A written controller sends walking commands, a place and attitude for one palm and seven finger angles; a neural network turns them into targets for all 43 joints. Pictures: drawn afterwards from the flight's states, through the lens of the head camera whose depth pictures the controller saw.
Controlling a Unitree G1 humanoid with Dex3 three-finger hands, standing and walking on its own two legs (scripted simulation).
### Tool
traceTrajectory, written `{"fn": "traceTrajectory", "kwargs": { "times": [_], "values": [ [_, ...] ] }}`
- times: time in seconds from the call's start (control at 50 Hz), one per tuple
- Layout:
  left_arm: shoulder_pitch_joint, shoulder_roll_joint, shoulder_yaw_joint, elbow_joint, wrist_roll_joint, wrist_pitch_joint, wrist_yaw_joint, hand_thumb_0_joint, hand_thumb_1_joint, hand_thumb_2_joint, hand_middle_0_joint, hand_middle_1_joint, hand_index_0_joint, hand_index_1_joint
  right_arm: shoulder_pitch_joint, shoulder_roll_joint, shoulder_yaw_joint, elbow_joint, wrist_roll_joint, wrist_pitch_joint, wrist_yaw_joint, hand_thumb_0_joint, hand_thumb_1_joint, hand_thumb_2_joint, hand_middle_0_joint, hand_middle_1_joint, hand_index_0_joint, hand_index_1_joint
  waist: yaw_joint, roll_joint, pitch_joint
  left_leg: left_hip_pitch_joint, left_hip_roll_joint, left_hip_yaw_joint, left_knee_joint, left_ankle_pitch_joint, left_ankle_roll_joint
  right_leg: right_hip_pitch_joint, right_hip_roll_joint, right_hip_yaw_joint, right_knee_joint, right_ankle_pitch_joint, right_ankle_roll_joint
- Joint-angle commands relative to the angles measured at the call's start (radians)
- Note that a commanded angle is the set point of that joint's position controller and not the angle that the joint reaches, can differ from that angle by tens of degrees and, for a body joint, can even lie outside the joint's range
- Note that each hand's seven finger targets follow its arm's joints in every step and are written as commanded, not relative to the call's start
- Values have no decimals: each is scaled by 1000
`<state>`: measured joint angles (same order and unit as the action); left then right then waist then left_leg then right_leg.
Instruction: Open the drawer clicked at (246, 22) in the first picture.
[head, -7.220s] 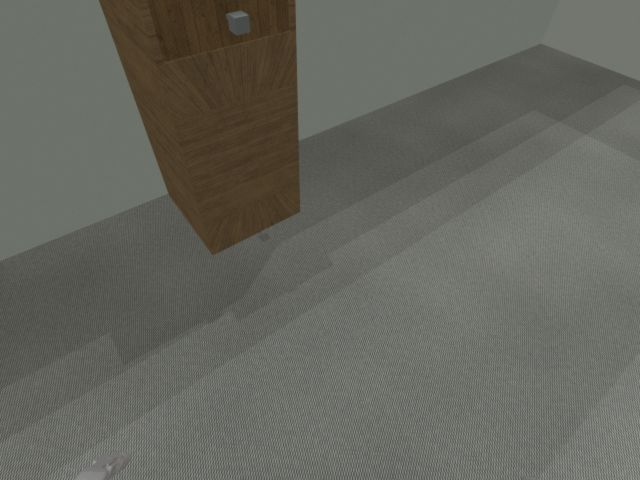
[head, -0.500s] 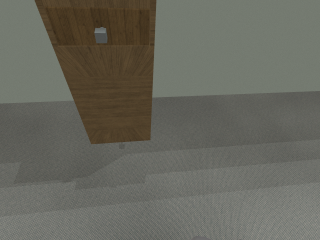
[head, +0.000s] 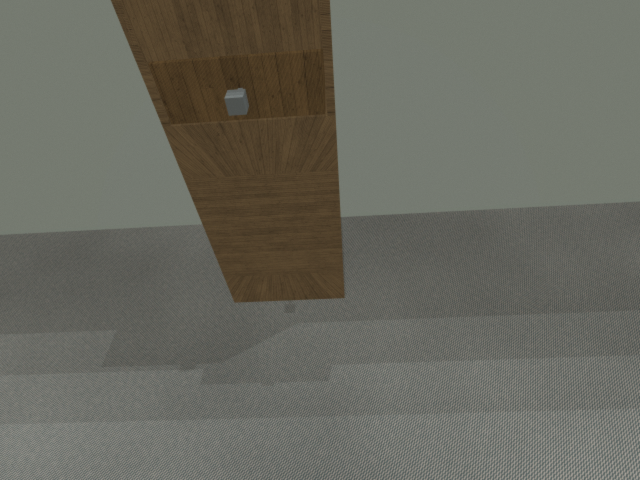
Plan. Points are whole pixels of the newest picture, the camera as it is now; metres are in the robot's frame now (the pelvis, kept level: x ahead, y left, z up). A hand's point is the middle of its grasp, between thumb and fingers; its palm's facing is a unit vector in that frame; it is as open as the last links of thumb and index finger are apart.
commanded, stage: take the last steps up to it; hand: left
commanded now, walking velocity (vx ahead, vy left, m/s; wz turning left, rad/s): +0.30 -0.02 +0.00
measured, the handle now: (238, 98) +0.87 +0.23 +0.08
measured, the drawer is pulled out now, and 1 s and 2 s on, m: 0.00 0.00 0.00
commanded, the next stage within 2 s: come to a stop and stand still in 1.08 s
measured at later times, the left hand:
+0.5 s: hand out of the picture +0.05 +0.25 -0.18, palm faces +0.06 -0.99 -0.14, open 7.4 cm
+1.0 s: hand (250, 362) +0.36 +0.16 -0.17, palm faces +0.00 -0.98 -0.20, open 7.2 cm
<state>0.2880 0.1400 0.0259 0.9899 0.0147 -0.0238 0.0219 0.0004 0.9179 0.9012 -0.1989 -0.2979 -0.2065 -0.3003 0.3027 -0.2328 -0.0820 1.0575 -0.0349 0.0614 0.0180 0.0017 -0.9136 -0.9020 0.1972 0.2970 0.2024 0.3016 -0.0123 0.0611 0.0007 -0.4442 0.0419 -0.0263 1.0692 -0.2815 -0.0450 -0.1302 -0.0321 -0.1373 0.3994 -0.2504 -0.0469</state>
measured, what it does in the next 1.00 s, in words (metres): walks ahead: left foot, then right foot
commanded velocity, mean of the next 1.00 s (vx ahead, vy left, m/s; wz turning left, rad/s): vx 0.28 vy -0.06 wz -0.02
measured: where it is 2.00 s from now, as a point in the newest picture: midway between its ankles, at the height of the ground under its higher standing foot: outside the picture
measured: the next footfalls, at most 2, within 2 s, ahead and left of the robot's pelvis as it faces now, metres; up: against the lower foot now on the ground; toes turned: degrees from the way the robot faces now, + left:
left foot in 0.30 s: +0.10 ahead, +0.16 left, +0.00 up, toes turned +8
right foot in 0.84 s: +0.36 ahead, -0.10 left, +0.00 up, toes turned -11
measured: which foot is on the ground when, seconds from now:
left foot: up 0.00-0.28, down 0.30-0.84, up 0.86-1.00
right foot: down 0.00-0.30, up 0.32-0.82, down 0.84-1.00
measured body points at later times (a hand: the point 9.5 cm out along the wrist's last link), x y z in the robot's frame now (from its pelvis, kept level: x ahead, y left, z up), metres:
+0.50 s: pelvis +0.09 +0.07 +0.00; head +0.08 +0.10 +0.45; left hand +0.05 +0.30 -0.17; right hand +0.13 -0.17 -0.14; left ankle +0.06 +0.16 -0.75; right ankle +0.09 -0.07 -0.67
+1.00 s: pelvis +0.26 -0.01 -0.02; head +0.28 -0.02 +0.43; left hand +0.36 +0.22 -0.16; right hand +0.19 -0.23 -0.18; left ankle +0.20 +0.12 -0.66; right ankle +0.32 -0.10 -0.75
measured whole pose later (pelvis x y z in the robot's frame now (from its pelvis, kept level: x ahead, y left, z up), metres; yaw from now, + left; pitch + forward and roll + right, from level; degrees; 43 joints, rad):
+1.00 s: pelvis +0.26 -0.01 -0.02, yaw -2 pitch -2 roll -1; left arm 0.15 0.15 0.05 1.03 0.00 -0.06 0.02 -0.01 0.93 0.90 -0.20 -0.30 -0.21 -0.30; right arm 0.36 -0.15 -0.05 1.13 -0.02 0.00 -0.01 0.00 -0.91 -0.90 0.20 0.30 0.20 0.30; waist -0.04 0.04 0.08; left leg -0.42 0.10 0.05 1.22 -0.38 0.01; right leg -0.30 -0.02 -0.18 0.53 -0.20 -0.06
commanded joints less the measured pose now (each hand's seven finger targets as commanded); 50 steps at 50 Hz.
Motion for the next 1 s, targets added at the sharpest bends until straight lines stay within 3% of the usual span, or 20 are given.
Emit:
{"fn": "traceTrajectory", "kwargs": {
  "times": [0.0, 0.16, 0.22, 0.24, 0.26, 0.28, 0.3, 0.36, 0.4, 0.48, 0.6, 0.7, 0.74, 0.78, 0.8, 0.82, 0.84, 0.86, 0.9, 0.98],
  "values": [
    [136, 135, 31, 13, 8, -34, 3, 0, 900, 900, -200, -300, -200, -300, -83, -28, -3, -72, -2, -40, 2, 0, -900, -900, 200, 300, 200, 300, 58, -200, 109, -166, 48, 27, -69, 21, -6, 54, -252, 288, -270, -183, -58],
    [209, 159, 39, 103, 19, -35, -6, 0, 900, 900, -200, -300, -200, -300, -179, 14, 22, -85, 13, -75, 3, 0, -900, -900, 200, 300, 200, 300, 78, -217, 102, -10, 39, 115, -383, -100, 20, 34, -272, 265, -231, -72, -111],
    [168, 153, 40, 121, 8, -28, -8, 0, 900, 900, -200, -300, -200, -300, -70, 22, 29, -45, 16, -95, -7, 0, -900, -900, 200, 300, 200, 300, 12, -182, 66, 250, 6, 171, -590, 31, 26, -89, -211, 179, -130, -76, -68],
    [160, 128, 35, 124, 2, -24, -9, 0, 900, 900, -200, -300, -200, -300, 0, -3, 27, -16, 18, -106, -15, 0, -900, -900, 200, 300, 200, 300, -18, -107, 42, 406, 8, 167, -654, 54, 26, -182, -167, 135, -48, -93, -38],
    [163, 80, 25, 119, -1, -22, -14, 0, 900, 900, -200, -300, -200, -300, 98, -72, 9, 13, 16, -113, -27, 0, -900, -900, 200, 300, 200, 300, -60, 80, 0, 566, 132, 3, -717, -54, 59, -318, -97, 84, 146, -133, 4],
    [143, 35, 13, 90, -2, -19, -19, 0, 900, 900, -200, -300, -200, -300, 200, -162, -14, 37, 8, -112, -35, 0, -900, -900, 200, 300, 200, 300, -98, 298, -20, 622, 363, -294, -848, -189, 138, -478, -13, -21, 409, -299, 50],
    [79, 67, 19, 58, 10, -13, -16, 0, 900, 900, -200, -300, -200, -300, 224, -182, -16, 37, 8, -99, -40, 0, -900, -900, 200, 300, 200, 300, -106, 192, 38, 536, 426, -363, -908, -274, 188, -522, -25, 51, 555, -326, 38],
    [57, 77, 29, 94, 18, 1, -29, 0, 900, 900, -200, -300, -200, -300, 70, -61, 18, 4, 13, -108, -47, 0, -900, -900, 200, 300, 200, 300, -37, 73, 187, 302, 334, -214, -956, -215, 154, -503, -101, 108, 695, -130, 41],
    [93, 41, 31, 110, 20, 4, -36, 0, 900, 900, -200, -300, -200, -300, 71, -19, 25, 3, 13, -126, -50, 0, -900, -900, 200, 300, 200, 300, -8, 17, 173, 300, 282, -97, -944, -1, 144, -474, -102, 100, 708, -33, 60],
    [71, 40, 36, 92, 17, 17, -37, 0, 900, 900, -200, -300, -200, -300, 110, -11, 31, 11, 19, -143, -55, 0, -900, -900, 200, 300, 200, 300, 11, 39, 129, 367, 246, 14, -902, 307, 147, -514, -94, 97, 721, 51, 79],
    [-123, 59, 35, 4, 12, 26, -47, 0, 900, 900, -200, -300, -200, -300, 174, -15, 32, 39, 11, -142, -58, 0, -900, -900, 200, 300, 200, 300, -8, 57, 194, 405, 268, 37, -888, 395, 187, -597, -112, 82, 570, 96, 84],
    [-245, 59, 29, -41, 3, 12, -51, 0, 900, 900, -200, -300, -200, -300, 203, -48, 17, 62, -1, -133, -55, 0, -900, -900, 200, 300, 200, 300, -38, 59, 178, 429, 281, 65, -832, 463, 179, -457, -78, 37, 309, 49, 48],
    [-188, 77, 32, -29, 2, -1, -48, 0, 900, 900, -200, -300, -200, -300, 196, -64, 12, 65, 1, -129, -54, 0, -900, -900, 200, 300, 200, 300, -10, 49, 123, 420, 277, 85, -733, 627, 167, -302, -31, 6, 233, 22, 23],
    [27, 120, 46, 45, 8, -20, -40, 0, 900, 900, -200, -300, -200, -300, 183, -64, 12, 69, 12, -127, -48, 0, -900, -900, 200, 300, 200, 300, 88, -24, 0, 344, 210, 136, -486, 671, 117, 14, 14, -25, 121, 127, 9],
    [172, 200, 67, 87, 16, -36, -29, 0, 900, 900, -200, -300, -200, -300, 191, -37, 15, 67, 23, -128, -37, 0, -900, -900, 200, 300, 200, 300, 148, -144, -118, 164, 148, 171, -228, 434, 80, 270, -133, 137, 97, 166, -38],
    [264, 303, 91, 109, 10, -41, -18, 0, 900, 900, -200, -300, -200, -300, 240, 31, 27, 39, 32, -128, -35, 0, -900, -900, 200, 300, 200, 300, 139, -372, -253, -59, -17, 176, 99, -284, 35, 448, -405, 524, 15, 353, -144],
    [246, 316, 85, 104, -10, -35, -14, 0, 900, 900, -200, -300, -200, -300, 172, 3, 27, 17, 37, -118, -39, 0, -900, -900, 200, 300, 200, 300, 143, -271, -231, -83, 2, 44, 240, -329, 61, 352, -431, 555, -58, 357, -182],
    [136, 270, 76, 82, -8, -29, -9, 0, 900, 900, -200, -300, -200, -300, 148, 16, 19, 18, 39, -111, -36, 0, -900, -900, 200, 300, 200, 300, 101, -180, -130, -91, 46, 38, 290, -245, 70, 216, -409, 483, -106, 167, -183],
    [-14, 191, 52, 40, -7, -31, -8, 0, 900, 900, -200, -300, -200, -300, 99, 35, 21, 20, 22, -97, -30, 0, -900, -900, 200, 300, 200, 300, 42, -120, 20, -91, 101, 16, 258, -105, 64, -44, -338, 374, -170, -7, -129],
    [-73, 109, 26, 40, 4, -45, 0, 0, 900, 900, -200, -300, -200, -300, 171, 75, 26, 41, 8, -65, -23, 0, -900, -900, 200, 300, 200, 300, -41, -149, 41, 28, 103, 54, 56, -28, 34, -225, -252, 156, -223, 63, -90]
  ]
}}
